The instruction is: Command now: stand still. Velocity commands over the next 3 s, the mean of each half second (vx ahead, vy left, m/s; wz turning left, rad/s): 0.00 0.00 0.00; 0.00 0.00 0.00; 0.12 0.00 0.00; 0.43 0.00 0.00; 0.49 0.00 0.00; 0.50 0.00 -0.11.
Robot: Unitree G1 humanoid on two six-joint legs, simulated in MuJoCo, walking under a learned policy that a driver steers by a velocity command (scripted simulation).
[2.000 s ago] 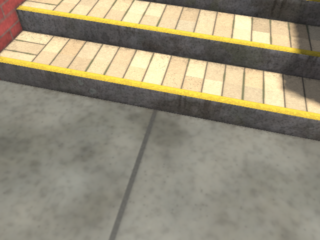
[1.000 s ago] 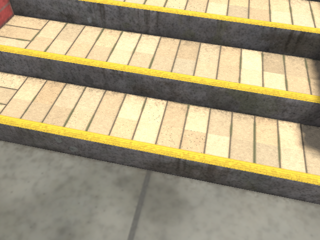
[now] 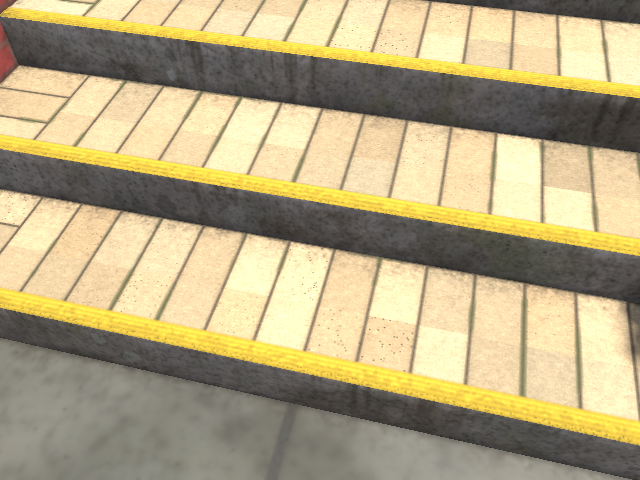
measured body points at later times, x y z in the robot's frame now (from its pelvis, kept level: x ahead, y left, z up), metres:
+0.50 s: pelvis +0.00 -0.01 +0.00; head +0.02 -0.02 +0.45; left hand +0.07 +0.24 -0.15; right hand +0.04 -0.26 -0.15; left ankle -0.02 +0.12 -0.74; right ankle +0.02 -0.08 -0.74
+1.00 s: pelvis +0.01 -0.02 +0.00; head +0.02 -0.02 +0.45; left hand +0.07 +0.23 -0.14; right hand +0.03 -0.27 -0.15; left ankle -0.02 +0.12 -0.74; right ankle +0.02 -0.08 -0.74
